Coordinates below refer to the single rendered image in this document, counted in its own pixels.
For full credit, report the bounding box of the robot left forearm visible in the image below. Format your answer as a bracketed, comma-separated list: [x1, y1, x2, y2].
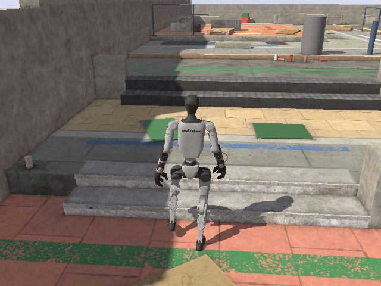
[156, 145, 168, 173]

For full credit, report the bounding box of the left robot upper arm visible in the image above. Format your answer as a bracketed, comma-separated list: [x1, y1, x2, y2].
[163, 120, 179, 154]

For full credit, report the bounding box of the robot right foot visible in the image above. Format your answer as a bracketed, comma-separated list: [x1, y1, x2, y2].
[196, 236, 206, 251]

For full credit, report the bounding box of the robot left hand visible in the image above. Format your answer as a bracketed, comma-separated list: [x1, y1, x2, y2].
[154, 171, 168, 187]

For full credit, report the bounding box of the robot foot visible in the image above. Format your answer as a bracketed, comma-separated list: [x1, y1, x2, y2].
[167, 221, 176, 231]
[196, 236, 206, 251]

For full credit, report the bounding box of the robot right forearm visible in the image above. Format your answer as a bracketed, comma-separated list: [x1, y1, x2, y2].
[214, 144, 225, 168]

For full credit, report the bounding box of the robot left foot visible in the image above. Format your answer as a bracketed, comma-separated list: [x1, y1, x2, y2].
[167, 221, 176, 231]

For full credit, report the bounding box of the robot right hand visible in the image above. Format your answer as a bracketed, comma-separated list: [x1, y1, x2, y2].
[213, 166, 226, 179]

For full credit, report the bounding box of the right robot upper arm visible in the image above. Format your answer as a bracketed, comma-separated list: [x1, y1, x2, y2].
[204, 120, 220, 153]

